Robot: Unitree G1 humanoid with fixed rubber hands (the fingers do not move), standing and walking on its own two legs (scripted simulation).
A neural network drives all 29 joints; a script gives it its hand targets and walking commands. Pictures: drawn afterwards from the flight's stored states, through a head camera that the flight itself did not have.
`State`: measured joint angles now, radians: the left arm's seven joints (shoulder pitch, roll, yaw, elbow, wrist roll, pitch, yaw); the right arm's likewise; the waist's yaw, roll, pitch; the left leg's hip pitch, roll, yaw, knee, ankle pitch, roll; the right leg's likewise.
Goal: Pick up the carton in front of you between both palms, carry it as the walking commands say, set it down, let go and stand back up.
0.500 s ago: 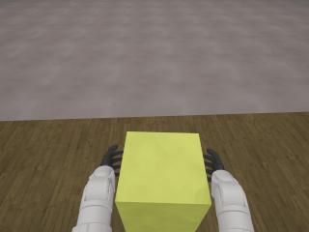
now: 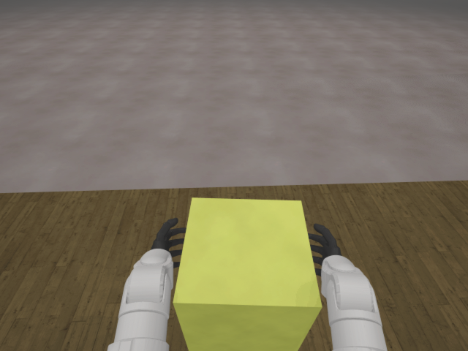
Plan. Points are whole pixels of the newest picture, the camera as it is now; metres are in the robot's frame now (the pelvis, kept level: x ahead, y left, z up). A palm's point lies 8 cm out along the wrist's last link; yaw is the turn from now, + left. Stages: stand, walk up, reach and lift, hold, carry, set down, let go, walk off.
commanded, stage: hold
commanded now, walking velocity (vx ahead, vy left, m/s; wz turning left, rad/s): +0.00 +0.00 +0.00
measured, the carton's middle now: (244, 279) +0.29 +0.00 -0.03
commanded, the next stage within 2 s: carry in 0.16 s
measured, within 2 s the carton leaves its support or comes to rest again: neither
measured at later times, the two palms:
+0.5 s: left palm (159, 221) +0.35 +0.16 +0.07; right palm (319, 230) +0.34 -0.13 +0.07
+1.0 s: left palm (186, 149) +0.60 +0.16 +0.07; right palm (301, 152) +0.60 -0.14 +0.06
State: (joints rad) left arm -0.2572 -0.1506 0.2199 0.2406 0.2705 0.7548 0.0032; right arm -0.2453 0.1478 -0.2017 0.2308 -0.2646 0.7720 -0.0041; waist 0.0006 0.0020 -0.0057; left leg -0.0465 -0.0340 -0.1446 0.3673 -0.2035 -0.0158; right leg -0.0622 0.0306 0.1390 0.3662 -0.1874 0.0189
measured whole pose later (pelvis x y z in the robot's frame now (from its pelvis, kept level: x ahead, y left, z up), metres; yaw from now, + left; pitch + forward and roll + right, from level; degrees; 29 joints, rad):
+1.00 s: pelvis +0.33 +0.00 -0.03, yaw +3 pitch +3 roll -2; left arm -0.22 -0.14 0.11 -0.29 0.12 1.21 0.09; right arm -0.18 0.13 -0.15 -0.35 -0.10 1.24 -0.10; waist -0.01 0.04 -0.09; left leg -0.10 0.10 0.10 0.81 -0.50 -0.01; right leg -0.48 -0.01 -0.26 0.61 -0.18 -0.10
